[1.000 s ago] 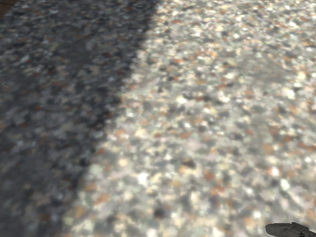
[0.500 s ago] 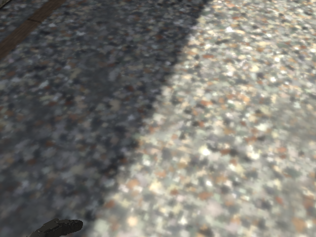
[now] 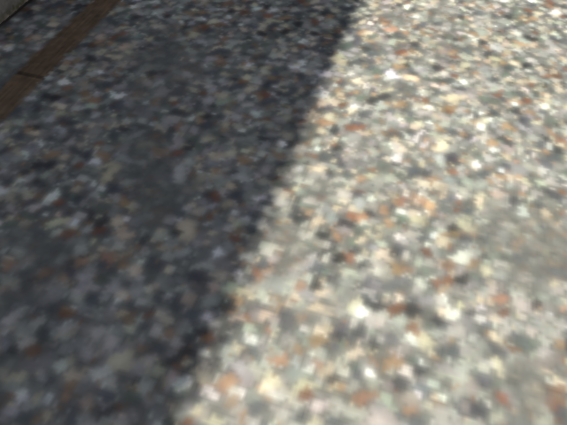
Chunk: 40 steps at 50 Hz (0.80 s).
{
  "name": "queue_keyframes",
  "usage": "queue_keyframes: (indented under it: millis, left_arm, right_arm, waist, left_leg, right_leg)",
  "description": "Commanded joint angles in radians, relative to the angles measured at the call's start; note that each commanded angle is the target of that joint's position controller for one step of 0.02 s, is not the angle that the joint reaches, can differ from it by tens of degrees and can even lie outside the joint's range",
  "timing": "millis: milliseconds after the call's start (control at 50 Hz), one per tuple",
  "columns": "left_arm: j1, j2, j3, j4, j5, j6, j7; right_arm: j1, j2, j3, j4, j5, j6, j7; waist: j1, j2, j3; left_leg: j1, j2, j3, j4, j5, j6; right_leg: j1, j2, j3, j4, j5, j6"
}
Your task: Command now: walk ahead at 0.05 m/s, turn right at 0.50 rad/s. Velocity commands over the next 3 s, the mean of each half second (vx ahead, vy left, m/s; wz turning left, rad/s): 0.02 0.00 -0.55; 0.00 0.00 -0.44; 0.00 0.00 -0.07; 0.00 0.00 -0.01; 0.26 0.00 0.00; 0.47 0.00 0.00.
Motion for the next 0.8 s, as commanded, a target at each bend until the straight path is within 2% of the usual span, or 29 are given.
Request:
queue_keyframes:
  millis: [20, 40, 60, 80, 100, 120, 160, 200, 240, 280, 380, 420, 440, 460, 480, 500, 520, 540, 560, 580, 600, 620, 680, 800]
  left_arm:
    - [-0.057, 0.131, 0.031, -0.075, -0.013, 0.0, 0.007]
    - [-0.01, 0.065, 0.015, -0.086, -0.022, -0.004, 0.009]
    - [-0.011, 0.072, 0.02, -0.098, -0.024, -0.008, 0.017]
    - [-0.007, 0.148, 0.038, -0.08, 0.011, -0.006, 0.019]
    - [0.013, 0.146, 0.044, -0.062, 0.008, -0.003, 0.014]
    - [0.033, 0.134, 0.043, -0.047, 0.008, 0.007, 0.011]
    - [0.036, 0.123, 0.038, -0.045, 0.006, 0.022, -0.004]
    - [-0.02, 0.114, 0.031, -0.066, -0.004, 0.029, -0.015]
    - [-0.071, 0.104, 0.023, -0.089, -0.006, 0.033, -0.023]
    - [-0.098, 0.095, 0.016, -0.104, -0.008, 0.037, -0.028]
    - [-0.128, 0.085, 0.002, -0.138, -0.021, 0.037, -0.033]
    - [-0.121, 0.088, 0.001, -0.147, -0.024, 0.032, -0.033]
    - [-0.101, 0.082, 0.0, -0.144, -0.022, 0.027, -0.032]
    - [-0.071, 0.081, -0.001, -0.136, -0.014, 0.018, -0.026]
    - [-0.047, 0.123, 0.009, -0.13, 0.001, 0.005, -0.015]
    - [-0.037, 0.238, 0.027, -0.149, 0.007, -0.011, -0.004]
    - [0.04, 0.321, 0.057, -0.14, -0.005, -0.012, -0.006]
    - [0.033, 0.259, 0.044, -0.128, -0.01, -0.01, -0.004]
    - [-0.04, 0.207, 0.027, -0.137, -0.016, -0.006, 0.002]
    - [-0.103, 0.179, 0.019, -0.15, -0.013, -0.002, 0.006]
    - [-0.116, 0.168, 0.015, -0.157, -0.02, -0.003, 0.013]
    - [-0.109, 0.16, 0.012, -0.156, -0.021, -0.004, 0.012]
    - [-0.063, 0.178, 0.018, -0.144, -0.021, -0.012, 0.009]
    - [-0.012, 0.167, 0.011, -0.126, -0.004, -0.017, 0.017]
  right_arm:
    - [0.146, -0.105, -0.028, -0.028, 0.002, -0.035, -0.022]
    - [0.134, -0.187, -0.043, -0.042, -0.014, -0.04, -0.03]
    - [0.032, -0.263, -0.06, -0.074, -0.021, -0.033, -0.025]
    - [0.04, -0.206, -0.052, -0.071, -0.023, -0.028, -0.019]
    - [0.007, -0.143, -0.034, -0.081, -0.013, -0.029, -0.015]
    - [-0.021, -0.118, -0.027, -0.088, -0.012, -0.028, -0.012]
    - [-0.019, -0.116, -0.027, -0.097, -0.015, -0.029, -0.014]
    - [0.038, -0.126, -0.033, -0.084, -0.018, -0.027, -0.011]
    - [0.093, -0.144, -0.044, -0.068, -0.017, -0.026, -0.01]
    - [0.113, -0.161, -0.053, -0.06, -0.018, -0.026, -0.006]
    - [0.092, -0.197, -0.071, -0.057, -0.024, -0.023, 0.018]
    - [0.089, -0.21, -0.079, -0.052, -0.021, -0.018, 0.023]
    - [0.078, -0.215, -0.082, -0.051, -0.014, -0.015, 0.025]
    - [0.069, -0.214, -0.083, -0.048, -0.006, -0.011, 0.025]
    - [0.107, -0.196, -0.082, -0.038, -0.008, -0.008, 0.027]
    - [0.15, -0.101, -0.06, -0.07, -0.03, 0.002, 0.033]
    - [0.027, -0.113, -0.053, -0.124, -0.024, 0.021, 0.012]
    - [0.011, -0.141, -0.059, -0.115, -0.017, 0.029, 0.009]
    - [0.026, -0.146, -0.063, -0.098, -0.003, 0.026, 0.014]
    - [0.045, -0.157, -0.067, -0.08, -0.002, 0.018, 0.018]
    - [0.064, -0.168, -0.072, -0.07, -0.015, 0.017, 0.023]
    - [0.082, -0.167, -0.073, -0.061, -0.021, 0.018, 0.028]
    - [0.071, -0.146, -0.069, -0.068, -0.014, 0.025, 0.032]
    - [0.035, -0.133, -0.061, -0.071, -0.01, 0.031, 0.022]
  waist:
    - [-0.092, -0.098, -0.067]
    - [-0.054, 0.081, -0.084]
    - [-0.034, 0.256, -0.023]
    - [-0.028, 0.128, -0.029]
    - [-0.001, 0.08, -0.034]
    - [0.013, 0.074, -0.027]
    - [0.002, 0.143, -0.044]
    - [-0.036, 0.145, -0.05]
    - [-0.07, 0.151, -0.058]
    - [-0.085, 0.162, -0.065]
    - [-0.09, 0.198, -0.081]
    - [-0.085, 0.205, -0.087]
    - [-0.065, 0.193, -0.091]
    - [-0.036, 0.16, -0.094]
    - [-0.025, 0.044, -0.099]
    - [-0.065, -0.244, -0.1]
    - [0.026, -0.257, -0.08]
    - [0.004, -0.134, -0.043]
    - [-0.032, -0.109, -0.004]
    - [-0.061, -0.104, 0.0]
    - [-0.063, -0.123, -0.015]
    - [-0.066, -0.117, -0.048]
    - [-0.054, -0.086, -0.067]
    - [-0.022, -0.109, -0.058]
  left_leg:
    - [0.206, 0.017, -0.021, -0.31, 0.075, 0.037]
    - [0.267, 0.235, -0.228, -0.437, -0.008, 0.09]
    - [0.183, 0.42, -0.455, -0.492, 0.114, 0.198]
    - [0.132, 0.429, -0.38, -0.433, 0.307, 0.248]
    - [0.12, 0.372, -0.282, -0.401, 0.41, 0.238]
    - [0.122, 0.313, -0.182, -0.382, 0.478, 0.213]
    - [0.19, 0.259, -0.076, -0.348, 0.587, 0.197]
    - [0.259, 0.259, -0.043, -0.328, 0.632, 0.205]
    - [0.329, 0.286, -0.042, -0.315, 0.647, 0.22]
    - [0.349, 0.308, -0.032, -0.305, 0.642, 0.227]
    - [0.273, 0.327, 0.035, -0.265, 0.638, 0.211]
    - [0.264, 0.338, 0.045, -0.232, 0.623, 0.197]
    - [0.242, 0.333, 0.065, -0.195, 0.592, 0.176]
    - [0.189, 0.318, 0.102, -0.132, 0.509, 0.132]
    - [0.076, 0.28, 0.154, -0.006, 0.339, 0.065]
    - [-0.18, 0.157, 0.236, 0.264, -0.21, -0.013]
    - [-0.26, 0.054, 0.105, 0.374, -0.29, -0.022]
    - [-0.274, 0.087, 0.049, 0.444, -0.221, -0.021]
    - [-0.264, 0.096, 0.032, 0.438, -0.127, -0.018]
    - [-0.251, 0.1, 0.026, 0.414, -0.061, -0.019]
    - [-0.24, 0.092, 0.036, 0.426, -0.022, -0.025]
    - [-0.221, 0.082, 0.037, 0.441, 0.0, -0.031]
    - [-0.231, 0.071, 0.03, 0.412, 0.02, -0.041]
    - [-0.197, 0.061, 0.03, 0.257, -0.002, -0.035]
  right_leg:
    - [-0.031, -0.19, 0.313, -0.074, -0.099, -0.054]
    - [-0.101, -0.099, 0.192, 0.093, -0.307, 0.005]
    - [-0.236, 0.063, -0.052, 0.309, -0.432, 0.039]
    - [-0.187, -0.03, -0.05, 0.502, -0.432, 0.051]
    - [-0.162, -0.038, -0.054, 0.576, -0.391, 0.054]
    - [-0.159, -0.046, -0.068, 0.643, -0.345, 0.065]
    - [-0.199, -0.056, -0.098, 0.711, -0.304, 0.089]
    - [-0.231, -0.067, -0.115, 0.671, -0.292, 0.11]
    - [-0.246, -0.081, -0.124, 0.601, -0.304, 0.121]
    - [-0.218, -0.095, -0.139, 0.525, -0.326, 0.118]
    - [-0.039, -0.103, -0.214, 0.315, -0.351, 0.075]
    - [0.012, -0.098, -0.234, 0.222, -0.331, 0.055]
    - [0.064, -0.092, -0.245, 0.131, -0.273, 0.041]
    - [0.149, -0.084, -0.243, -0.012, -0.154, 0.025]
    - [0.261, -0.135, -0.121, -0.134, -0.068, 0.006]
    - [0.383, -0.433, 0.259, -0.166, 0.21, -0.056]
    - [0.277, -0.527, 0.355, -0.133, 0.454, -0.218]
    - [0.274, -0.469, 0.274, -0.132, 0.42, -0.231]
    - [0.232, -0.398, 0.197, -0.143, 0.346, -0.201]
    - [0.226, -0.335, 0.151, -0.148, 0.297, -0.164]
    - [0.238, -0.307, 0.129, -0.142, 0.336, -0.157]
    - [0.25, -0.291, 0.117, -0.135, 0.371, -0.155]
    - [0.273, -0.287, 0.145, -0.132, 0.342, -0.161]
    - [0.27, -0.298, 0.204, -0.138, 0.248, -0.178]
Next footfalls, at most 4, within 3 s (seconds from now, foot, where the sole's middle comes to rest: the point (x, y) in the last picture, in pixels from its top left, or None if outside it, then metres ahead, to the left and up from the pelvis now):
0.02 left None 0.06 0.11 -0.77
0.48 right None -0.04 -0.11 -0.77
1.02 left None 0.08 0.06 -0.77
2.76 left None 0.37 -0.17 -0.77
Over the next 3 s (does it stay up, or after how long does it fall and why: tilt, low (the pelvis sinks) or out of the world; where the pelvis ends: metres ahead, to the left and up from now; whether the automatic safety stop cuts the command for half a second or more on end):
stays up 0.33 -0.20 0.01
